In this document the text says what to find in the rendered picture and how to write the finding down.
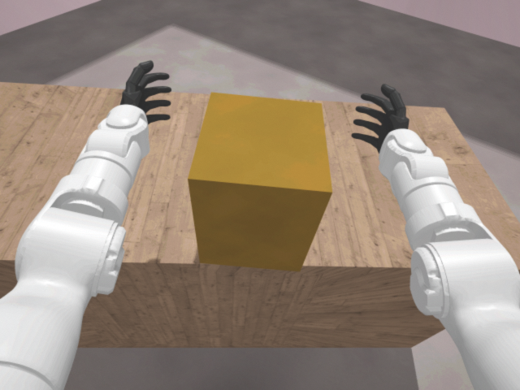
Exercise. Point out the pedestal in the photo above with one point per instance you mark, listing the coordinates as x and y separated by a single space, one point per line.
353 290

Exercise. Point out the left robot forearm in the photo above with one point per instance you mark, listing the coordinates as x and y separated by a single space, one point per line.
104 173

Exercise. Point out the right robot forearm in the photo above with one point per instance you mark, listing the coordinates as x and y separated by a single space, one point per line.
427 197

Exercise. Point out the left robot hand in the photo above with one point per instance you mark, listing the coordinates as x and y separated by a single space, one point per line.
136 92

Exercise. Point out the carton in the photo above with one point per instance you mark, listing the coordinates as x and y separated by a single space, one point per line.
259 182

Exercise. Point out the right robot upper arm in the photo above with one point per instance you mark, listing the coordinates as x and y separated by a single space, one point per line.
471 286

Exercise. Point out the left robot upper arm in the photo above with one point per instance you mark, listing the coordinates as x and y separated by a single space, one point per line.
70 257

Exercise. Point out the right robot hand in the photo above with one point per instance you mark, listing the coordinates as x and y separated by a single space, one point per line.
395 117

